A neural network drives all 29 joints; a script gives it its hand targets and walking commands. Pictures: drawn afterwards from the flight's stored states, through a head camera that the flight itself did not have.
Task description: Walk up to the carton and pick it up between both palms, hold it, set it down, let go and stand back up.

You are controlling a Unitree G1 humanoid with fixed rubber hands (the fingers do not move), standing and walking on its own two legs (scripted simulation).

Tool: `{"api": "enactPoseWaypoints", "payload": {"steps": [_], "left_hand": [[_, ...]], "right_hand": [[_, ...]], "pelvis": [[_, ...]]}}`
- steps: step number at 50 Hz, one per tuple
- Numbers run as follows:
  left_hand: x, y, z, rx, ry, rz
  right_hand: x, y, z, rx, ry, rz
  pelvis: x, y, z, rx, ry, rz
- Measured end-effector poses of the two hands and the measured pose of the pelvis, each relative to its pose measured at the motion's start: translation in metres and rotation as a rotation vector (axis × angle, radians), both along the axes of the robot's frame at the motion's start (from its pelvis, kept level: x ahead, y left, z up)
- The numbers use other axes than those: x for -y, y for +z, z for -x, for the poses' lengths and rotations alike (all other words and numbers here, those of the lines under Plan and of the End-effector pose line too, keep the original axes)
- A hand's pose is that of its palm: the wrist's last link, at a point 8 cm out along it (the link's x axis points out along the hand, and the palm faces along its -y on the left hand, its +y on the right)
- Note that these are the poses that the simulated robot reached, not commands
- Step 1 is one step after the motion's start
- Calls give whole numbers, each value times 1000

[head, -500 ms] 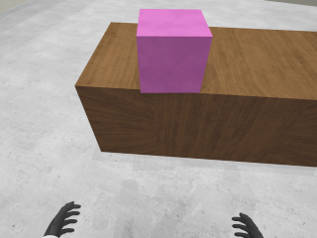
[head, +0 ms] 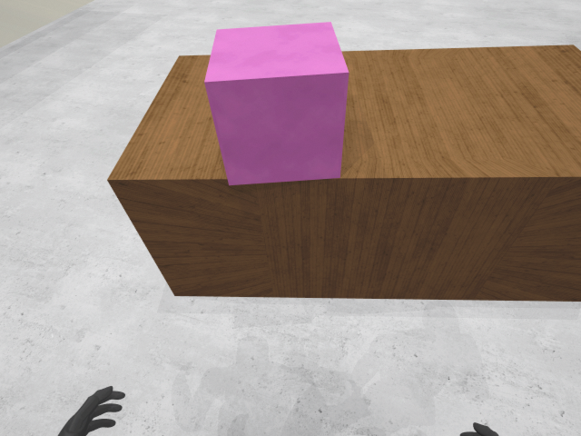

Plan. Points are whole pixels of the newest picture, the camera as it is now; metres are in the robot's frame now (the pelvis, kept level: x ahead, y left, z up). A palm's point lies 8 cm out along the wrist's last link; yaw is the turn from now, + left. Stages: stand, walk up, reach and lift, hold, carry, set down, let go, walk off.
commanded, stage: walk up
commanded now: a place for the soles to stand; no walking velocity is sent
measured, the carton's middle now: (279, 104) +0.85 +0.02 +0.01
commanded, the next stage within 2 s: none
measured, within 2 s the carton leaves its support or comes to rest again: neither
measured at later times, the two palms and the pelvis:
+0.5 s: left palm out of the picture +0.08 +0.36 -0.07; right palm (445, 408) +0.18 -0.22 -0.11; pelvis +0.05 +0.05 +0.00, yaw +0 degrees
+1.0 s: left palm out of the picture +0.11 +0.41 -0.06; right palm (455, 418) +0.16 -0.21 -0.06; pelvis +0.06 +0.08 +0.02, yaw +1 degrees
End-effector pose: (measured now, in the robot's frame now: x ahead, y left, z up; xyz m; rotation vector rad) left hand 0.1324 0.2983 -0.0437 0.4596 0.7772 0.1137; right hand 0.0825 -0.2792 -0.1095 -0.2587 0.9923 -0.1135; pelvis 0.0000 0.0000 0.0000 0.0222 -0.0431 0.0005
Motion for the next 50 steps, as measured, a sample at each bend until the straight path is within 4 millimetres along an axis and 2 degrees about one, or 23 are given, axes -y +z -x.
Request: {"api": "enactPoseWaypoints", "payload": {"steps": [6, 12, 16, 20, 25, 28, 31, 36, 40, 45, 50], "left_hand": [[2, 3, 35, -102, 85, -21], [-6, 2, 63, -172, 151, -37], [-18, -2, 70, -203, 170, -36], [-34, -10, 68, -217, 176, -22], [-63, -30, 55, -233, 165, 19], [-77, -42, 42, -236, 136, 49], [-86, -45, 25, -221, 100, 69], [-99, -42, 9, -212, 45, 80], [-106, -38, 9, -221, 40, 77], [-110, -29, 16, -238, 54, 56], [-107, -17, 23, -241, 58, 11]], "right_hand": [[5, -4, -30, -12, 50, -21], [-7, -12, -50, -35, 81, -41], [-20, -12, -64, -30, 92, -41], [-37, -9, -81, -18, 105, -31], [-62, 0, -97, -9, 112, 13], [-70, 11, -96, 16, 89, 55], [-72, 29, -90, 39, 50, 91], [-70, 60, -84, 66, 10, 148], [-72, 69, -84, 78, 9, 158], [-74, 65, -84, 77, 14, 133], [-70, 48, -73, 56, 6, 87]], "pelvis": [[8, 6, -19, -7, 0, -13], [3, 4, -31, -7, -2, -3], [-8, 3, -37, -13, -1, 13], [-25, 0, -43, -22, -1, 37], [-55, -5, -54, -38, 5, 70], [-72, -6, -60, -11, 19, 70], [-82, 0, -65, 20, 14, 82], [-90, 12, -68, 52, 12, 91], [-93, 17, -68, 62, 12, 93], [-92, 20, -64, 51, 18, 81], [-84, 17, -57, 46, 12, 68]]}}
